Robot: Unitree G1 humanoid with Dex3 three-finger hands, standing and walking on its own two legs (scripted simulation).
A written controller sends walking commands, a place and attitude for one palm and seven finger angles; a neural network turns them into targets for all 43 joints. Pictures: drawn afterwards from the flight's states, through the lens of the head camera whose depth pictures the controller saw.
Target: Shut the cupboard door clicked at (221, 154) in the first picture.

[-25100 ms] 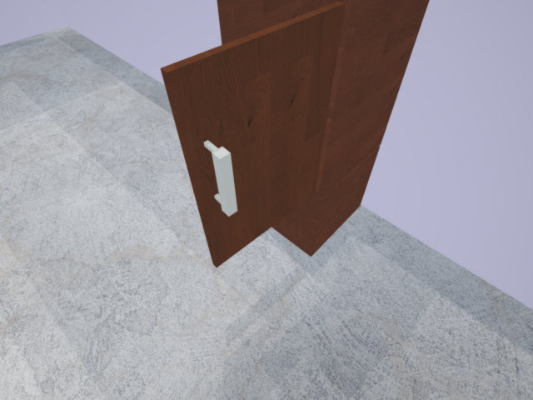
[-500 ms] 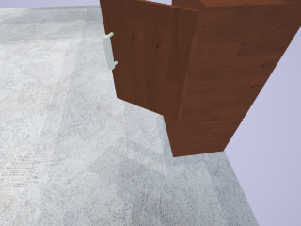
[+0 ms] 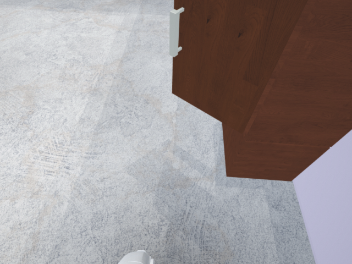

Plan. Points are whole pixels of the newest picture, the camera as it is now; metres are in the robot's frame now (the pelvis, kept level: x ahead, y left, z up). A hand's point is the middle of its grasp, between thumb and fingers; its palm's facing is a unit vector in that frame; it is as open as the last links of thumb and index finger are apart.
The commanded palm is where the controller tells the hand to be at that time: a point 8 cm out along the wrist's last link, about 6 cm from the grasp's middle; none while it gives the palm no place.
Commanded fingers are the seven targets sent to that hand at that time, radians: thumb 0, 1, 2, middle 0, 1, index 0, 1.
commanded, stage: walk to a spot facing it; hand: left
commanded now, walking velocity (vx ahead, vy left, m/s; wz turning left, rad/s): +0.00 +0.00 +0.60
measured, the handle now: (177, 32) +0.88 +0.02 +0.04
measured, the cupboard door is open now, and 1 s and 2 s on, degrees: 55 55 55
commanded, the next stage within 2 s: none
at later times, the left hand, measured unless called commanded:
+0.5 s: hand out of the picture +0.02 +0.17 -0.12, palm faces +0.33 -0.90 -0.29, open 7.4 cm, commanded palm none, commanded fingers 0.00 0.90 0.90 -0.20 -0.30 -0.20 -0.30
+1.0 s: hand out of the picture -0.05 +0.14 -0.12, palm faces +0.61 -0.72 -0.32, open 7.4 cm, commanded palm none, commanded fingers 0.00 0.90 0.90 -0.20 -0.30 -0.20 -0.30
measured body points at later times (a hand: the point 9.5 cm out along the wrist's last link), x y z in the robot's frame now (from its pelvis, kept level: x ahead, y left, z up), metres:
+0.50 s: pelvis +0.01 -0.05 +0.03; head +0.06 -0.05 +0.47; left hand +0.00 +0.22 -0.10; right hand +0.19 -0.28 -0.12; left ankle -0.04 +0.07 -0.66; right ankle +0.02 -0.16 -0.71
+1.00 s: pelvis +0.02 -0.08 +0.02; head +0.06 -0.08 +0.46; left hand -0.08 +0.17 -0.10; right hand +0.24 -0.23 -0.14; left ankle -0.08 +0.02 -0.64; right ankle +0.10 -0.16 -0.71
